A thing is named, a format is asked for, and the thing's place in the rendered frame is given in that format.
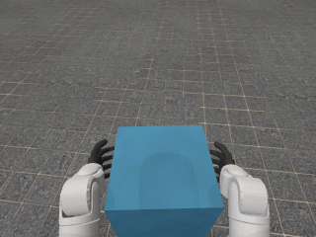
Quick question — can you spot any robot left hand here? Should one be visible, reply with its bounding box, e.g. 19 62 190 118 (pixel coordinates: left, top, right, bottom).
88 139 115 179

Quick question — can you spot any robot right forearm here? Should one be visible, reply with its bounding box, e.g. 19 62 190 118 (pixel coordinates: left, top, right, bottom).
219 164 271 237

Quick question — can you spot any robot left forearm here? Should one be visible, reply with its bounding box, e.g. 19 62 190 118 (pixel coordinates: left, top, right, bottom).
58 163 106 237

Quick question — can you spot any carton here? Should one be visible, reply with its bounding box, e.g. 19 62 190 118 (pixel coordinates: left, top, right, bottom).
104 125 224 237

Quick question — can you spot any robot right hand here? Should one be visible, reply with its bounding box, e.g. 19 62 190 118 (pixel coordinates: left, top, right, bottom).
209 141 235 183

